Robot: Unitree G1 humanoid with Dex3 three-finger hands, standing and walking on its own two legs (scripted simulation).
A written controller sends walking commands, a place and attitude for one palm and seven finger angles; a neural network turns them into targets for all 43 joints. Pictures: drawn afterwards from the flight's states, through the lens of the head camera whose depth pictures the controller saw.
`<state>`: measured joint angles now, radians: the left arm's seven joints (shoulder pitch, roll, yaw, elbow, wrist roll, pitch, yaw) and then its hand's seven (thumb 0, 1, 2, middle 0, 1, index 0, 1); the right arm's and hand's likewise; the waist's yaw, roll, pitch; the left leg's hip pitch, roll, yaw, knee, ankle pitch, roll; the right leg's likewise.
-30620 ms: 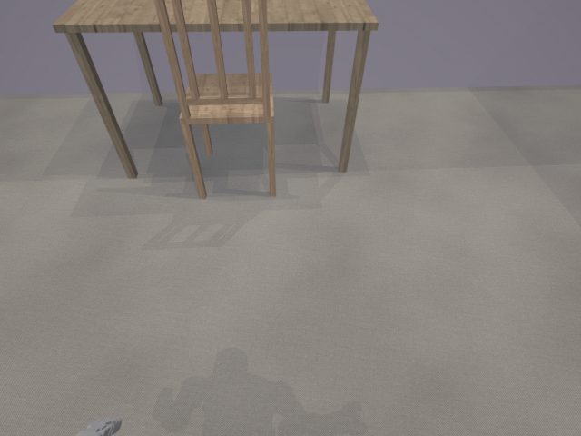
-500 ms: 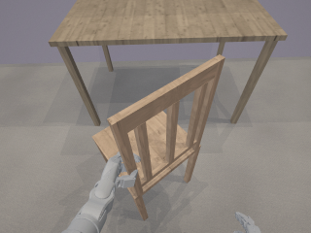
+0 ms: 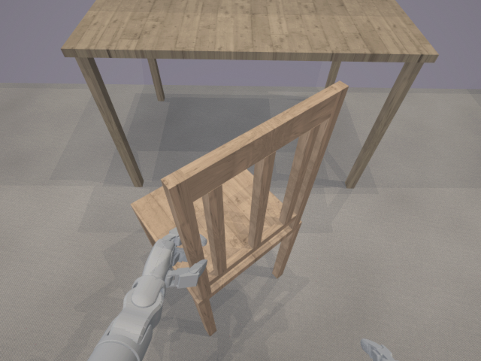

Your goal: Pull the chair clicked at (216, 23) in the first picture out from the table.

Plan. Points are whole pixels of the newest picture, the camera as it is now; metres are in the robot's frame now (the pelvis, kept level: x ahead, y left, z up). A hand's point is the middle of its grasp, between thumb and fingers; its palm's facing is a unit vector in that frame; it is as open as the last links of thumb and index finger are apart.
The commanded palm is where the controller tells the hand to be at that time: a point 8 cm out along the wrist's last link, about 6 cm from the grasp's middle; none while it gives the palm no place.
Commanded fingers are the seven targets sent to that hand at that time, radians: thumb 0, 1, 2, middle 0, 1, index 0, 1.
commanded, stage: open the thumb and straighten the fingers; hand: left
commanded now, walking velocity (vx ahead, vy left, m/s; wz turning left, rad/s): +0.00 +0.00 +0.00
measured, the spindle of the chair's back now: (258, 207) +0.42 -0.04 -0.05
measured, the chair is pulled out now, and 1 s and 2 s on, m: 0.45 0.45 0.45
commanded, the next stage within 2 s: draw the fingers out of the gap in 0.60 s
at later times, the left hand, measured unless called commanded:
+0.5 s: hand (182, 271) +0.29 +0.11 -0.07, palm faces -0.18 -0.97 -0.18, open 16.2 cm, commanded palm +0.28 +0.16 -0.04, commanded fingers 0.00 -0.55 0.20 0.00 0.00 0.00 0.00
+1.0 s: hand (173, 307) +0.22 +0.12 -0.07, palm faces -0.16 -0.97 -0.16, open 17.5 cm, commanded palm +0.22 +0.17 -0.05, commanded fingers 0.00 -0.55 0.20 0.00 0.00 0.00 0.00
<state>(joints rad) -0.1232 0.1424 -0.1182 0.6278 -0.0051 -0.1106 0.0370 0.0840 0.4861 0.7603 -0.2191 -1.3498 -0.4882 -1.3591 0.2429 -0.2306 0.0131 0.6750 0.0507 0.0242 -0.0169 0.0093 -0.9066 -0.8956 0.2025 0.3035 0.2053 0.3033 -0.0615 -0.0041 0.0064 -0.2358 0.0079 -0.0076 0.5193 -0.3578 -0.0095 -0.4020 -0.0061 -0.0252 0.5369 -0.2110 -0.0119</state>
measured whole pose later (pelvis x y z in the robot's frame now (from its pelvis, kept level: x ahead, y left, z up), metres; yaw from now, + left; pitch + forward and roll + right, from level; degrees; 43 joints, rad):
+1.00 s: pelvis +0.00 -0.01 -0.03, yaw +2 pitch +11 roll +0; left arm 0.20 0.20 -0.09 0.21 -0.02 0.01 -0.07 -0.01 -0.53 0.20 0.00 0.00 0.00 -0.01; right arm 0.26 -0.28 0.00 0.54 0.05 -0.10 0.01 0.01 -0.91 -0.90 0.20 0.30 0.20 0.30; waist -0.05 0.05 -0.08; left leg -0.51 0.00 -0.04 0.81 -0.49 -0.02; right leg -0.66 -0.03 -0.06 0.81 -0.33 -0.02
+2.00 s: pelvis -0.02 +0.00 -0.06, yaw +2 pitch +11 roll +0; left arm 0.60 0.21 0.00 -0.30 -0.20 -0.23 -0.16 -0.01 -0.54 0.20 0.00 0.00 0.00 -0.01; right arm 0.23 -0.21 0.01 0.50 0.08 -0.16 -0.02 0.01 -0.91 -0.90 0.20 0.30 0.21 0.30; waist -0.01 0.07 -0.10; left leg -0.64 -0.01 -0.05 1.03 -0.58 -0.01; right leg -0.78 -0.03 -0.06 0.99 -0.41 -0.01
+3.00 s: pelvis +0.02 +0.03 +0.01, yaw +0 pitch -3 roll -1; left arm 0.45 0.32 0.35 -0.38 -0.06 -0.11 0.13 0.01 0.85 0.87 -0.20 -0.29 -0.20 -0.30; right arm 0.19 -0.22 0.00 0.67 0.00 -0.11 -0.05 0.01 -0.91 -0.90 0.20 0.30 0.21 0.30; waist 0.07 0.07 0.05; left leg 0.00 -0.01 -0.01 0.41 -0.35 0.02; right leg -0.16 -0.02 -0.02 0.42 -0.20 0.02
